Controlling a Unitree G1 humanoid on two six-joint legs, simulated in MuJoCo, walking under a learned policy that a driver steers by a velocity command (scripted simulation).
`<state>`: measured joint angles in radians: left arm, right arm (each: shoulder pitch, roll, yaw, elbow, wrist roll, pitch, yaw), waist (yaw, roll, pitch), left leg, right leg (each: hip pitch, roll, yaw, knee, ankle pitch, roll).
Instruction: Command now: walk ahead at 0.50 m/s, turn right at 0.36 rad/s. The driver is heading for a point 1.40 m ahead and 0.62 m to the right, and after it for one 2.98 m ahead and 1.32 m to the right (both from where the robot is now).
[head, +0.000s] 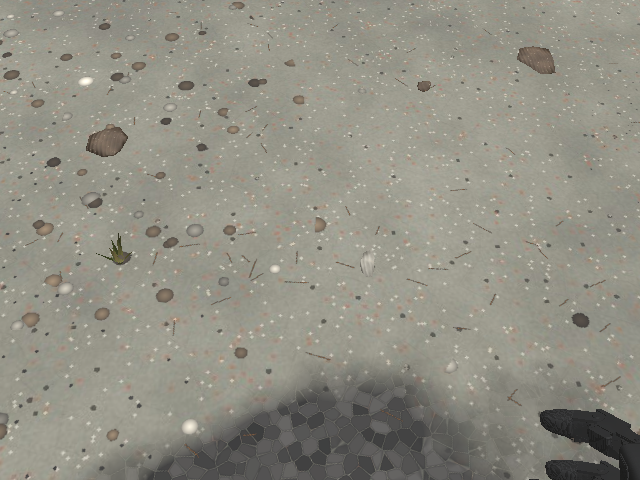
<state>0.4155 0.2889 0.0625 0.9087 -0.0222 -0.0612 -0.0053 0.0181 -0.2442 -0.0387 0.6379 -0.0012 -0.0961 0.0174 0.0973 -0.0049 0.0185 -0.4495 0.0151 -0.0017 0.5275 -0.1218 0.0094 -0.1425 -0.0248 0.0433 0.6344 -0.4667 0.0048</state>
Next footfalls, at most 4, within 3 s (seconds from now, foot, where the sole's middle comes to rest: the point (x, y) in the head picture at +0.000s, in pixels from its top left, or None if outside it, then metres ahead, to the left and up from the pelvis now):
0.48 right None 0.36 -0.19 -0.76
0.98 left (421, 372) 0.71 -0.13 -0.76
1.48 right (580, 349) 0.80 -0.50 -0.76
2.00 left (541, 222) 1.18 -0.46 -0.76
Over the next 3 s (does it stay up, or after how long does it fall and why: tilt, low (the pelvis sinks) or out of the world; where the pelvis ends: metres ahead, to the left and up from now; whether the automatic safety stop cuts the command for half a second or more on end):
stays up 1.29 -0.70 0.01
